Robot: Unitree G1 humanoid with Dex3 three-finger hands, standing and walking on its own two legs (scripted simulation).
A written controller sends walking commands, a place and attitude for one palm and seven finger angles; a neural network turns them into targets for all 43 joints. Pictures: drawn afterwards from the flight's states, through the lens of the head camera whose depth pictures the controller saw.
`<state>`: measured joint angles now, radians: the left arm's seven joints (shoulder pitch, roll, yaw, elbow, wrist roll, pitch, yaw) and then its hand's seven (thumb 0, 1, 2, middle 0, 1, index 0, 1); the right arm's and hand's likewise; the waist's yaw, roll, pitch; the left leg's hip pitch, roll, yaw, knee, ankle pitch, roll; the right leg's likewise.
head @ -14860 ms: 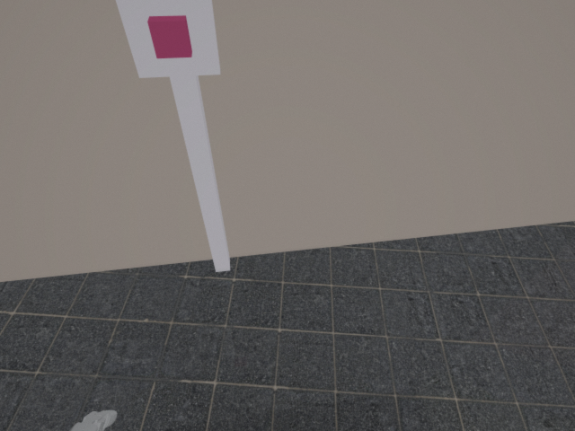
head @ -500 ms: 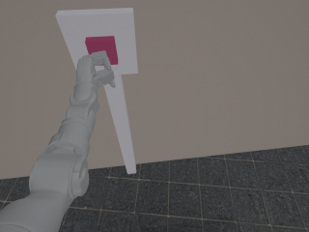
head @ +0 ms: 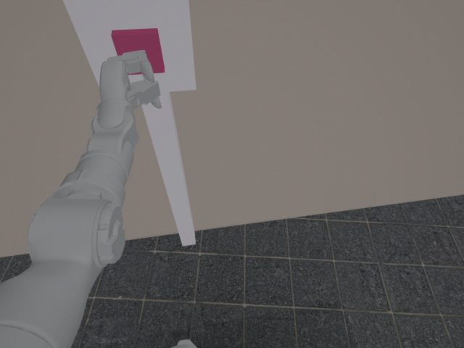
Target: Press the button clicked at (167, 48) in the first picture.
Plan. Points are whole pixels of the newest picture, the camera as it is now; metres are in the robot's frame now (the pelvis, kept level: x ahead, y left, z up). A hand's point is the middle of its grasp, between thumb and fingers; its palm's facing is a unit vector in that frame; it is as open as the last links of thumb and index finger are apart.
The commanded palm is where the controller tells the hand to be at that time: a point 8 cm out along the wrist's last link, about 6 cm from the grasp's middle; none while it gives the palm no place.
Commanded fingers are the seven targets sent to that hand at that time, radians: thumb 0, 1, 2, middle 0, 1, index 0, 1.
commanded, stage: pull the fist back off the button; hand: left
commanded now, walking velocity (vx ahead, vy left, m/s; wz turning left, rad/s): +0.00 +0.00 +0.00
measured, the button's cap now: (140, 49) +0.57 +0.12 +0.20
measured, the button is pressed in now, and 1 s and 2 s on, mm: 11 0 0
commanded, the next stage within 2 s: draw the hand back to the body in 1.06 s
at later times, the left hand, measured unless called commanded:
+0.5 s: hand (151, 95) +0.50 +0.10 +0.16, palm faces +0.06 -1.00 +0.02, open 2.8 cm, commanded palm +0.46 +0.15 +0.17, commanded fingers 0.00 0.90 0.90 -1.30 -1.50 -1.30 -1.50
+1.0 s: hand (146, 128) +0.42 +0.10 +0.16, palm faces +0.05 -1.00 +0.02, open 3.1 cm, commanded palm +0.39 +0.15 +0.17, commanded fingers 0.00 0.90 0.90 -1.30 -1.50 -1.30 -1.50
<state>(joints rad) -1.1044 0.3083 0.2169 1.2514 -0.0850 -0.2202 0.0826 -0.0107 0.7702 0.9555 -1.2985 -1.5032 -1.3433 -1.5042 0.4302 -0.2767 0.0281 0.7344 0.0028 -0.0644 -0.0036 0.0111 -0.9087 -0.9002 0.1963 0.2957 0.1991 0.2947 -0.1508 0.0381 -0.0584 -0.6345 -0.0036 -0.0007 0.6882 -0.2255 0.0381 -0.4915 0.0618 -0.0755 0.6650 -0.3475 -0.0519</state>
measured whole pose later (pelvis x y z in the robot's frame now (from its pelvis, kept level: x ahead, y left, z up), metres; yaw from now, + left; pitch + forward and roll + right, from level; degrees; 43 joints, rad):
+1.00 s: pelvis +0.03 -0.01 +0.01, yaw +0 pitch +2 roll +0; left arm -0.46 0.12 0.06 0.39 -0.15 0.08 0.08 0.01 0.90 0.90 -1.30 -1.50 -1.30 -1.50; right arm 0.22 -0.24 0.03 0.59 0.04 0.00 -0.03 0.01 -0.91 -0.90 0.20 0.30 0.20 0.29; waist 0.00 0.03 -0.07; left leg -0.37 -0.02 0.02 0.59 -0.26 0.03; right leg -0.23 0.05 -0.05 0.56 -0.37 -0.05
